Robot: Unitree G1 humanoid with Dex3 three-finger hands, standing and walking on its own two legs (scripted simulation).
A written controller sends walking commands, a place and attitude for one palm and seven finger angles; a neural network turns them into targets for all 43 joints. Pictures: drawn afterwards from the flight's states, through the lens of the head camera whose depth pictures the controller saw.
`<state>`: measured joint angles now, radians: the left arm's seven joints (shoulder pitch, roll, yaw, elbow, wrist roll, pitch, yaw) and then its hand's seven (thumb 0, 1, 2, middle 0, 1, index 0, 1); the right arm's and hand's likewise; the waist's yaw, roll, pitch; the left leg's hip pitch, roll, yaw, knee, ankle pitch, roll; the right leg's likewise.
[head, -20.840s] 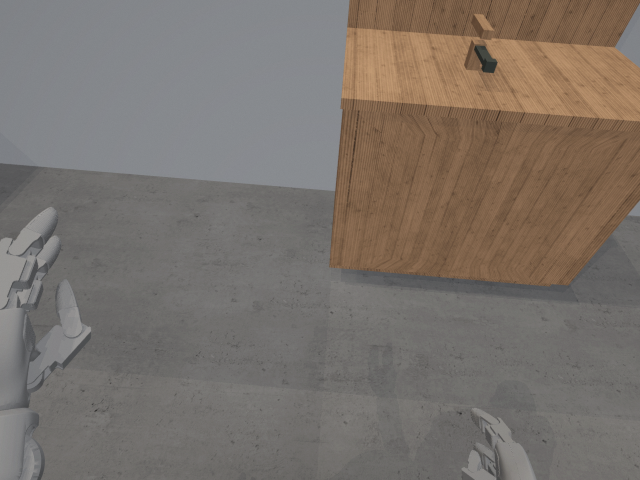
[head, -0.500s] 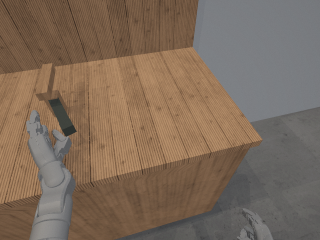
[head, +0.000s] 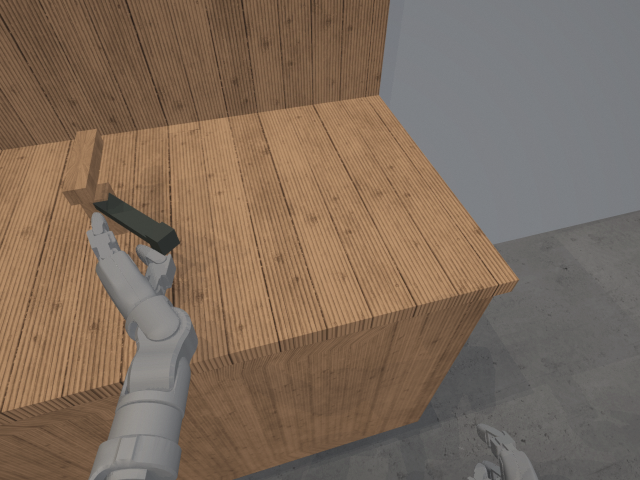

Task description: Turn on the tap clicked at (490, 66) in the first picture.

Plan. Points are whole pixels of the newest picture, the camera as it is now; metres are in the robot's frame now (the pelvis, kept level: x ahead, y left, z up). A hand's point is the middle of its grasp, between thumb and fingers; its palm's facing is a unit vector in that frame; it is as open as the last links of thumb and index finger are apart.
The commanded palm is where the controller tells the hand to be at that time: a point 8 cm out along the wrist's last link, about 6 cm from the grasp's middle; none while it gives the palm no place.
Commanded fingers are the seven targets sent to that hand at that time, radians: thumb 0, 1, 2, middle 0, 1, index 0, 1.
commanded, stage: push the lever round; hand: left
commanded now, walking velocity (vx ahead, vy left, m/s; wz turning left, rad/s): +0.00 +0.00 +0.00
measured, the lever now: (163, 238) +0.39 +0.24 +0.09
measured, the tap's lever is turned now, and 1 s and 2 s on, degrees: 40 67 86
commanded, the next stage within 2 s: lift the hand up off the lever in 1.32 s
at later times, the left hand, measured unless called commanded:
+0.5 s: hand (179, 251) +0.38 +0.21 +0.08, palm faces +0.78 -0.62 -0.06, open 7.8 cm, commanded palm +0.33 +0.22 +0.08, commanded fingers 0.00 0.90 0.90 -0.15 -0.15 -0.15 -0.15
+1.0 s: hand (206, 231) +0.42 +0.19 +0.08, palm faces +0.82 -0.55 -0.12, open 8.3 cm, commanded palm +0.37 +0.20 +0.08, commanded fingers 0.00 0.90 0.90 -0.15 -0.15 -0.15 -0.15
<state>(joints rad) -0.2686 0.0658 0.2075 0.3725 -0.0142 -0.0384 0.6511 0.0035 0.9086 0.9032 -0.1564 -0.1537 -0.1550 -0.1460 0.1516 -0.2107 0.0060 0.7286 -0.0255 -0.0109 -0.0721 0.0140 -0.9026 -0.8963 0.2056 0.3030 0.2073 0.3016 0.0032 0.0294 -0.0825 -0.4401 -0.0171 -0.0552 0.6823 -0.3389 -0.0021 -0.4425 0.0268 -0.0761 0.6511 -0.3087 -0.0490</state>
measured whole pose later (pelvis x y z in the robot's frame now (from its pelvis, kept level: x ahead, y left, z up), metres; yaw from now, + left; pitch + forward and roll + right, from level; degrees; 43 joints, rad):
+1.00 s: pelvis +0.00 -0.01 -0.01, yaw +0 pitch +10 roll +0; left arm -0.61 0.00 0.29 0.71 0.10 -0.03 0.93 0.02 0.90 0.90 -0.16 -0.15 -0.05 -0.10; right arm 0.18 -0.19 -0.03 0.80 -0.09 0.01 0.01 0.01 -0.90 -0.90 0.20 0.30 0.21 0.30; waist -0.02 0.03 -0.12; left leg -0.55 -0.01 -0.07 0.73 -0.35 -0.02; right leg -0.54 0.04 -0.09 0.70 -0.33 -0.07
